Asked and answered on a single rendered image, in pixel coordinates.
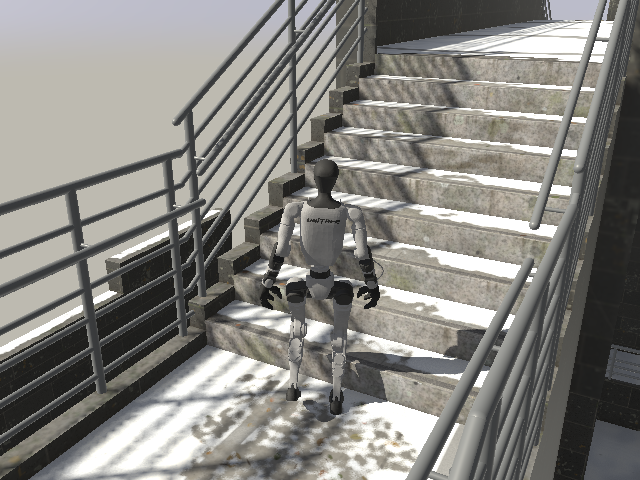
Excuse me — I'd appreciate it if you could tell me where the right robot forearm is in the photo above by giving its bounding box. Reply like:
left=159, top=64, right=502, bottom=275
left=359, top=245, right=378, bottom=289

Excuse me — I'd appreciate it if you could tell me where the left robot forearm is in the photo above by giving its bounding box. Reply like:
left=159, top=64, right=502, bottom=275
left=262, top=242, right=284, bottom=288

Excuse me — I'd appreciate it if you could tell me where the right robot upper arm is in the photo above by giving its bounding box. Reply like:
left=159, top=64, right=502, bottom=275
left=345, top=204, right=370, bottom=261

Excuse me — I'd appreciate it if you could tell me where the left robot upper arm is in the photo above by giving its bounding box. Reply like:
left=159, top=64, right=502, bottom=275
left=275, top=201, right=303, bottom=258

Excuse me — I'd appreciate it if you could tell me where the humanoid robot head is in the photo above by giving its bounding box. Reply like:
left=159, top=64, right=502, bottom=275
left=307, top=159, right=341, bottom=209

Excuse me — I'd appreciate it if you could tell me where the robot left foot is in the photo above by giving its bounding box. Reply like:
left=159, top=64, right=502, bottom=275
left=286, top=385, right=301, bottom=401

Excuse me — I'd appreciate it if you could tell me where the right robot hand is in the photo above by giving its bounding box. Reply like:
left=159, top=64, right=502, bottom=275
left=357, top=285, right=380, bottom=309

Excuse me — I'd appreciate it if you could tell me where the left robot hand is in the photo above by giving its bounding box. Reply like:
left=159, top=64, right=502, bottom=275
left=259, top=283, right=282, bottom=310

